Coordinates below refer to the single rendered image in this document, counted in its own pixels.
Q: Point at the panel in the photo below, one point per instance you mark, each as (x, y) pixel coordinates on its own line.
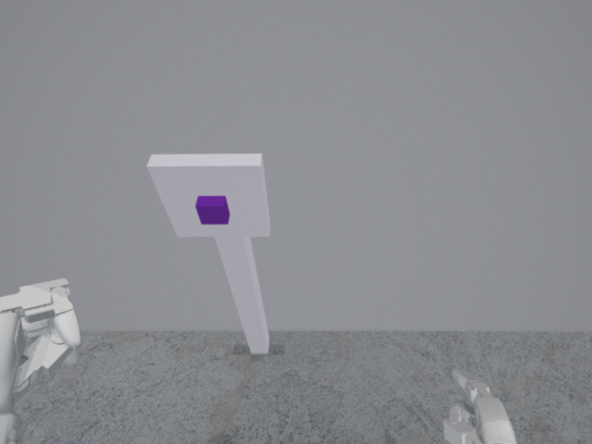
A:
(180, 179)

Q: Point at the button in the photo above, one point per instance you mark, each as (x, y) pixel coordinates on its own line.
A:
(212, 210)

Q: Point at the robot right hand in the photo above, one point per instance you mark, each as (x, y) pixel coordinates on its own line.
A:
(486, 423)

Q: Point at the robot left hand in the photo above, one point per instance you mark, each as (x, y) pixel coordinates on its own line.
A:
(42, 313)

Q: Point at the left robot forearm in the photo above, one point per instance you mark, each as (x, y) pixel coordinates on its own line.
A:
(10, 424)

